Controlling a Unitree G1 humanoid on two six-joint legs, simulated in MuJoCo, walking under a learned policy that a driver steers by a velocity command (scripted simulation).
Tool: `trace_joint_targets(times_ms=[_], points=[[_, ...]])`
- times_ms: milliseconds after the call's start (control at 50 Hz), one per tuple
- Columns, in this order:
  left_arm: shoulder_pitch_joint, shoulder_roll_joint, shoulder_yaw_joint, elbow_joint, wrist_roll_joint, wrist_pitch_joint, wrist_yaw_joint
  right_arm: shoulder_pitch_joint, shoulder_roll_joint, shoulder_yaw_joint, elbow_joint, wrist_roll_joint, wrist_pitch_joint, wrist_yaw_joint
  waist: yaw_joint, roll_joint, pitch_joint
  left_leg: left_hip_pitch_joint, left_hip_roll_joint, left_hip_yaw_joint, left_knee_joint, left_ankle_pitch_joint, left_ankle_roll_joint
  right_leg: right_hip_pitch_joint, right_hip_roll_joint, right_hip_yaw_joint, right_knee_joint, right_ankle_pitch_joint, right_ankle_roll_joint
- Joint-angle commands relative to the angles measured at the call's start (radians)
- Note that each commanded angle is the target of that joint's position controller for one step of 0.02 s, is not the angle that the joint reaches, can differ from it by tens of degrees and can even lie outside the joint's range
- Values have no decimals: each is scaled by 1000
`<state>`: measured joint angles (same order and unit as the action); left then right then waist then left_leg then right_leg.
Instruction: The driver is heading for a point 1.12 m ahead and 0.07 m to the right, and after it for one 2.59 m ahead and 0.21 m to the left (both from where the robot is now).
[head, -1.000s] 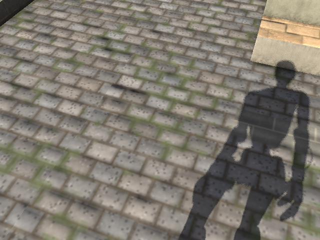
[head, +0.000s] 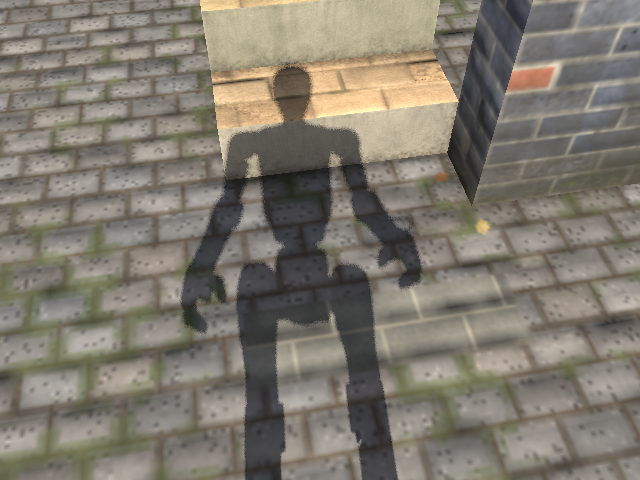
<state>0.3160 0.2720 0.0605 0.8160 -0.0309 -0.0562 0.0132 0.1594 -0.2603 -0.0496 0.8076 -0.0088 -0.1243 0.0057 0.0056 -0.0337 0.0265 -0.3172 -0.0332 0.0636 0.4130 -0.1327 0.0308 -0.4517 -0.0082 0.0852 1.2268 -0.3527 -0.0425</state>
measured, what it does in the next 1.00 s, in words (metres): walks ahead: right foot, then left foot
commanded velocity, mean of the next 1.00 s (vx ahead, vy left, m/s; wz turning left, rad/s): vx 0.50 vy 0.00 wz -0.04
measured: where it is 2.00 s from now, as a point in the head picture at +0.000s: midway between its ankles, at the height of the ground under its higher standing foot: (354, 263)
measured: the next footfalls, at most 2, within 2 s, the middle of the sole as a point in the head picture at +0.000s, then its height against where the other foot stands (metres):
right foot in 0.38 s outside the picture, level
left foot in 0.94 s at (333, 381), level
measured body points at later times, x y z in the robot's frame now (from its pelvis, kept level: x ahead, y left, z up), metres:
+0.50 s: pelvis +0.26 -0.09 -0.01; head +0.30 -0.11 +0.44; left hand +0.47 +0.13 -0.10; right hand +0.27 -0.37 -0.14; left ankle +0.18 +0.08 -0.64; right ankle +0.30 -0.18 -0.74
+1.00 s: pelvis +0.55 -0.08 -0.02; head +0.59 -0.07 +0.42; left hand +0.59 +0.21 -0.15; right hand +0.74 -0.33 -0.12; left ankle +0.64 +0.00 -0.74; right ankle +0.35 -0.21 -0.66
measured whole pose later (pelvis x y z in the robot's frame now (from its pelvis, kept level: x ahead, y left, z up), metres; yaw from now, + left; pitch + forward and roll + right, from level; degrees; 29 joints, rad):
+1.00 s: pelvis +0.55 -0.08 -0.02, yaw +3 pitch +3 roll -1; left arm 0.31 0.27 0.05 0.83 0.00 -0.08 0.02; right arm 0.10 -0.28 -0.06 0.71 0.01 -0.07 0.05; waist 0.01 0.01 0.04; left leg -0.53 -0.05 0.04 0.65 -0.17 0.11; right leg -0.18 -0.05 -0.06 1.06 -0.50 0.02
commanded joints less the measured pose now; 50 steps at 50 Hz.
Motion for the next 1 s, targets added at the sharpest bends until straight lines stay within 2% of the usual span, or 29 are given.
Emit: trace_joint_targets(times_ms=[20,40,100,180,240,280,320,340,360,380,400,420,440,460,480,500,540,580,620,720,820,860,880,900,920,940,960,980,1000], points=[[26,29,12,-84,-4,5,-5,31,-84,-23,-21,0,-14,4,0,107,-41,160,285,-256,-261,35,174,-182,-122,29,-8,60,2],[6,23,10,-101,-1,11,-5,36,-95,-28,-12,6,-19,6,1,101,-24,149,290,-221,-278,69,184,-205,-131,27,-35,73,5],[-61,30,8,-147,9,15,-8,53,-137,-43,6,5,-18,4,-5,76,-9,175,305,-134,-295,161,196,-279,-142,31,-143,182,18],[-181,26,1,-190,8,-1,-36,71,-165,-46,14,7,-2,-1,-46,74,9,216,273,5,-276,212,156,-256,-125,-29,-376,382,11],[-281,10,-10,-233,7,-4,-52,140,-183,-45,38,23,12,1,-86,70,36,254,285,27,-265,170,145,-216,-97,-77,-508,371,-2],[-318,22,-9,-260,6,-4,-60,168,-201,-49,57,34,25,4,-87,79,56,316,315,23,-244,178,138,-216,-80,-93,-565,290,-23],[-305,50,1,-273,11,-6,-64,168,-221,-52,68,42,40,2,-55,103,42,369,336,33,-168,357,124,-155,-42,-127,-613,183,-55],[-235,76,16,-260,16,-7,-63,155,-231,-52,70,44,47,0,-1,117,-7,371,325,60,-62,533,107,-36,-4,-156,-652,175,-76],[-76,121,44,-211,17,-7,-57,151,-220,-45,70,40,54,-4,82,106,-98,319,285,106,130,657,80,193,49,-186,-704,231,-103],[104,199,78,-168,18,0,-41,155,-181,-27,52,21,50,-10,155,43,-211,104,242,128,405,475,34,507,-37,-47,-671,285,-145],[144,323,95,-158,21,0,-33,259,-43,18,9,-3,27,3,67,-237,-328,-320,66,97,799,-305,-32,832,-324,493,-765,145,-315],[182,235,70,-168,21,-8,-35,212,-123,3,31,33,-5,13,121,-155,-445,-409,45,-120,954,-449,-21,857,-392,706,-899,127,-354],[129,186,53,-159,29,-18,-39,116,-169,-14,-6,68,-14,18,117,-113,-294,-497,93,-125,979,-376,-5,765,-353,529,-897,218,-300],[54,152,43,-165,25,-21,-40,80,-152,-7,-13,62,-15,13,81,-56,-211,-476,142,-118,918,-287,6,621,-315,375,-894,310,-261],[-15,114,32,-171,28,-24,-42,65,-144,-10,-5,42,-8,8,47,-11,-153,-426,174,-120,852,-227,3,489,-279,277,-919,376,-235],[-55,81,22,-175,35,-31,-44,91,-141,-16,4,37,9,8,9,-22,-129,-357,199,-134,813,-183,2,400,-251,208,-957,401,-218],[-71,82,25,-157,37,-51,-44,139,-102,-13,22,40,42,9,-25,-23,-106,-298,199,-138,776,-132,-9,317,-244,136,-1029,413,-222],[-63,96,32,-132,43,-67,-38,114,-86,-13,14,38,61,3,-30,-10,-54,-337,187,-163,721,-65,-22,286,-239,53,-1075,440,-215],[-39,97,34,-107,49,-69,-26,67,-81,-16,-1,36,65,0,-15,-6,-18,-402,166,-194,634,33,-31,311,-229,-17,-1091,455,-195],[-24,117,36,-72,41,-67,-8,-60,-52,-7,-42,26,55,23,32,-12,31,-389,131,-127,353,270,-21,354,-208,-160,-1117,428,-137],[42,141,46,-20,25,-39,2,-178,-40,2,-121,27,52,54,77,-7,73,-462,117,-61,234,165,19,536,-267,-209,-1043,522,-118],[33,162,52,-14,21,-24,6,-174,-59,-4,-149,34,51,66,55,-44,49,-411,91,-17,216,61,52,573,-278,-239,-966,723,-97],[25,178,54,-21,25,-20,10,-170,-74,-9,-160,32,53,69,37,-61,20,-338,50,26,216,0,74,570,-282,-250,-899,928,-87],[11,197,58,-23,23,-12,20,-107,-99,-22,-157,30,56,69,-8,-73,-30,-253,13,50,207,-63,94,578,-280,-261,-782,1069,-68],[2,202,56,-27,23,-3,28,27,-143,-47,-130,33,56,64,-84,-68,-107,-67,-32,62,169,-47,122,528,-256,-285,-595,1121,-43],[1,193,47,-43,26,-9,34,201,-214,-80,-92,32,61,45,-169,-14,-206,240,-1,-49,139,-7,171,331,-213,-290,-329,941,-4],[77,56,4,-88,56,-34,16,253,-307,-98,-76,29,65,22,-93,248,-294,607,255,-534,114,-31,327,-120,-41,-261,42,112,69],[38,60,-13,-110,47,-81,-3,276,-298,-87,-111,16,51,20,-124,230,-449,757,387,-948,-62,-107,433,-316,71,-26,224,-236,66],[-90,140,7,-143,9,-101,-17,272,-242,-75,-110,-4,45,23,-167,183,-365,721,345,-799,-93,-43,372,-406,17,41,264,-149,46]])
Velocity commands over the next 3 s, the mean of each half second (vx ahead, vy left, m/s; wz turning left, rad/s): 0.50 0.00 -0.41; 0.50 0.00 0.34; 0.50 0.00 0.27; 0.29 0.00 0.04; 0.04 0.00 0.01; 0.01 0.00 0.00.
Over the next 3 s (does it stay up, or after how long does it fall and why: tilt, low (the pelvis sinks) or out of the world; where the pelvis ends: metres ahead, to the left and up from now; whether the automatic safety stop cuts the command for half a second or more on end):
stays up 1.03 -0.01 0.00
